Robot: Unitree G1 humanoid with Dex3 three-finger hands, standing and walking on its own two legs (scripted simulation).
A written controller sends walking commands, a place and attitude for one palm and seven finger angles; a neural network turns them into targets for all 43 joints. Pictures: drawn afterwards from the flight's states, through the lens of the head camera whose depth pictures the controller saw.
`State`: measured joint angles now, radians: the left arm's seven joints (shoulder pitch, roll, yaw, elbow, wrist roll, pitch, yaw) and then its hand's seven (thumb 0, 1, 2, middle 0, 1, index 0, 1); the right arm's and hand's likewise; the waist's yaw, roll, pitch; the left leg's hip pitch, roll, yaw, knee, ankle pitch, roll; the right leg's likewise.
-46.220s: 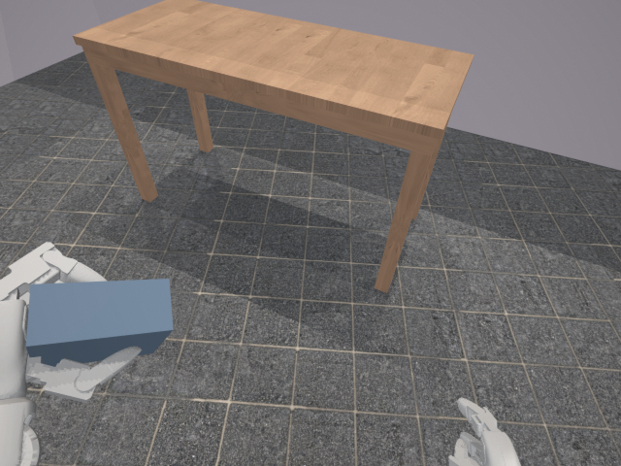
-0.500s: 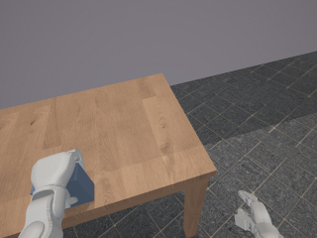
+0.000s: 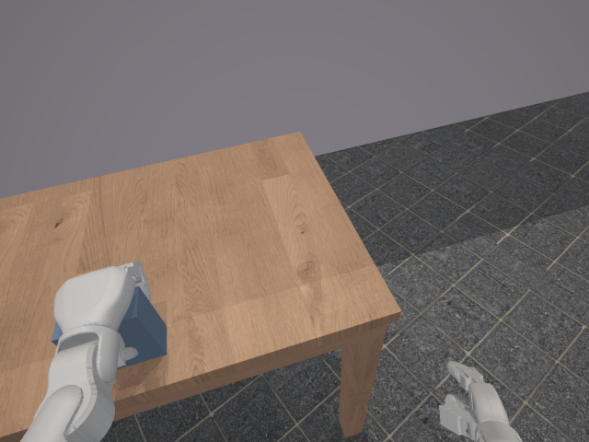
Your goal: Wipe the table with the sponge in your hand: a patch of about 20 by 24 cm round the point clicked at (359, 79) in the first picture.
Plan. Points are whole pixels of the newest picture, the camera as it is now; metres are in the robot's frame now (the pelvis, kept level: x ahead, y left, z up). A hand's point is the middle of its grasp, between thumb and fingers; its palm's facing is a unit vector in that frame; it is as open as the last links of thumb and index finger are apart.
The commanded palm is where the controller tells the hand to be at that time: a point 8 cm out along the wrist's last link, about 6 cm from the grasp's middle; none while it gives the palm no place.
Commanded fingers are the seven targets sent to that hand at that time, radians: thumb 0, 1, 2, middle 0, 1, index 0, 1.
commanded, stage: wipe forward along the first lane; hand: left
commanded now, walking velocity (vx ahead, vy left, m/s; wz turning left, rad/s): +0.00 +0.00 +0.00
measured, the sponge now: (121, 338) +0.23 +0.30 +0.01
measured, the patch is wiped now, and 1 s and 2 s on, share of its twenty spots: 0.00 0.20 0.50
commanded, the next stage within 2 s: slide across to the middle lane in 1.26 s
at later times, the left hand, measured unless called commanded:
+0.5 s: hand (122, 282) +0.30 +0.31 +0.05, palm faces -0.07 -0.03 -1.00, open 9.5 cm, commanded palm +0.28 +0.31 +0.09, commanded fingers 0.00 0.10 1.30 -1.20 -1.60 -1.20 -1.60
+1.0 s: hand (122, 252) +0.35 +0.34 +0.05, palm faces -0.10 -0.01 -1.00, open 9.5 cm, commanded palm +0.33 +0.33 +0.09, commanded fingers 0.00 0.10 1.30 -1.20 -1.60 -1.20 -1.60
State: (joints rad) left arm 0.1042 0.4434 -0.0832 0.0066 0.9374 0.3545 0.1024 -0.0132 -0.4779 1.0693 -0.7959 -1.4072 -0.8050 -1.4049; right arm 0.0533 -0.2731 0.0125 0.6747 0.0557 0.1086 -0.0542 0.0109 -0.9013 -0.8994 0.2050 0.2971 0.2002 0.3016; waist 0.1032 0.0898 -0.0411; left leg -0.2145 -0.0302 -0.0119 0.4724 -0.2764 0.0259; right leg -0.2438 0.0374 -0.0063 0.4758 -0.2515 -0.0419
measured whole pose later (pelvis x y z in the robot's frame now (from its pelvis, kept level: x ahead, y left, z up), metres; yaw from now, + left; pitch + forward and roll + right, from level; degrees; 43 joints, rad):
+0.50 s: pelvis -0.01 +0.00 +0.00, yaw +0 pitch +4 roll +0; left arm -0.17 0.49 -0.04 0.33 0.94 0.25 0.08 -0.01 -0.48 1.07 -0.80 -1.41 -0.81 -1.41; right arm 0.12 -0.29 0.01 0.69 0.07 0.11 -0.07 0.01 -0.90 -0.90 0.21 0.30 0.20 0.30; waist 0.06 0.08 -0.06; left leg -0.31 -0.03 -0.02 0.51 -0.28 0.03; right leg -0.32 0.04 -0.02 0.49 -0.24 -0.04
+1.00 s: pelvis +0.00 +0.01 +0.00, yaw +1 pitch +8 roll -1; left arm -0.41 0.53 -0.04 0.60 0.97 0.19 0.09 0.00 -0.49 1.08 -0.80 -1.41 -0.81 -1.40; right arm 0.15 -0.29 0.00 0.70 0.08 0.13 -0.06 0.01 -0.90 -0.90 0.21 0.30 0.20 0.30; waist 0.04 0.06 -0.08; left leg -0.39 -0.04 -0.03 0.54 -0.29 0.04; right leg -0.39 0.02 -0.03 0.50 -0.25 -0.02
